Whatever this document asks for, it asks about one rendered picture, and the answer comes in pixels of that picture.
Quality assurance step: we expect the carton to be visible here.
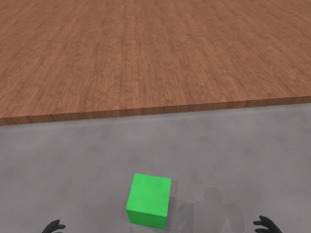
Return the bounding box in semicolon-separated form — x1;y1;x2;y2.
125;173;171;230

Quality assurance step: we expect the robot right hand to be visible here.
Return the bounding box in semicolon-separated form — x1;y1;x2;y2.
253;216;282;233

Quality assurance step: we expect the robot left hand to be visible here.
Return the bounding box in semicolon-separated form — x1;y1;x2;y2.
42;219;66;233

